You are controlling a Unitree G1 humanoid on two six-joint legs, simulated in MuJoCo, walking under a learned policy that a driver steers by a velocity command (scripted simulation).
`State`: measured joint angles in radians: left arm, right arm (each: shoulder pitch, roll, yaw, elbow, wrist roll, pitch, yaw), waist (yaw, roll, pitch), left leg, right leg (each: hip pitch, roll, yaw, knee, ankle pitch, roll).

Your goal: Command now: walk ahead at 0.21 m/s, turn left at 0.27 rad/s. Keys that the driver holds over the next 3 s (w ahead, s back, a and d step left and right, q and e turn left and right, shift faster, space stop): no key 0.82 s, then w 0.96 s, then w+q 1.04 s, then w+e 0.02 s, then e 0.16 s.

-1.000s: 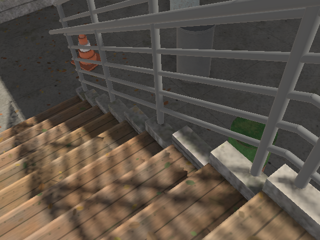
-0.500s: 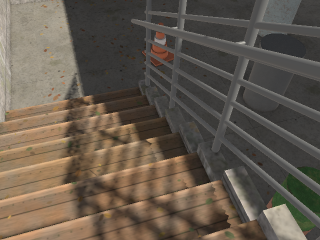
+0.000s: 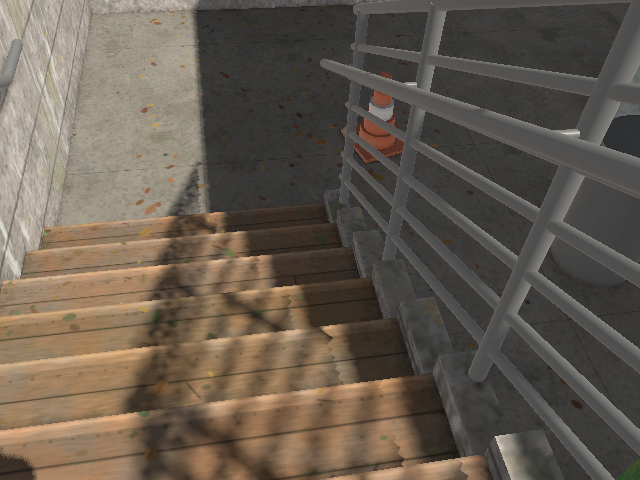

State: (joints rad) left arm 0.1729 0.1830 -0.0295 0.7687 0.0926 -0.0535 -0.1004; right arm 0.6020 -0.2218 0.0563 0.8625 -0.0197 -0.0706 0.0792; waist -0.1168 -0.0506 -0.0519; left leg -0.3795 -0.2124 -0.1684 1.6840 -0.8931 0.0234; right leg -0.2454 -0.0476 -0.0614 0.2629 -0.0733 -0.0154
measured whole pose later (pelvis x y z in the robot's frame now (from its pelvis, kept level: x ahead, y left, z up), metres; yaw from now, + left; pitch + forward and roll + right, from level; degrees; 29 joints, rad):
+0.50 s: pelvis +0.09 +0.03 -0.02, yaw +3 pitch +1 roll -1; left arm 0.26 0.24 0.03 0.87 0.02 -0.05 -0.06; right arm 0.23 -0.26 -0.04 0.89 0.02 -0.05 0.09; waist -0.01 0.00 0.00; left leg -0.32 -0.02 0.06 0.61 -0.30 0.07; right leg -0.18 -0.10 -0.12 0.55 -0.37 0.06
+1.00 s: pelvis +0.12 +0.01 -0.02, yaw +3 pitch +0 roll +1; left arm 0.34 0.25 0.06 1.03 0.07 -0.07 -0.01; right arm 0.27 -0.29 -0.10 1.00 -0.02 -0.05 0.02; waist -0.03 -0.01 0.01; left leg -0.26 -0.03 0.05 0.64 -0.39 0.11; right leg -0.14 -0.07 -0.08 0.61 -0.47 -0.05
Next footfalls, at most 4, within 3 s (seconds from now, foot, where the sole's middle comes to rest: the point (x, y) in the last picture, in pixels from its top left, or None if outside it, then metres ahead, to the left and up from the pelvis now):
0.20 left None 0.14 0.11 -0.79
1.42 left None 0.43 0.16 -0.96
2.00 right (310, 447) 0.75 -0.08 -1.13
2.62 left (181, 389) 1.05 0.30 -1.30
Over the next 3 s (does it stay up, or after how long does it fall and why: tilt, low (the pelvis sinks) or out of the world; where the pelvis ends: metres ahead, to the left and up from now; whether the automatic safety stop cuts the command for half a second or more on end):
stays up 1.16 0.21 -0.60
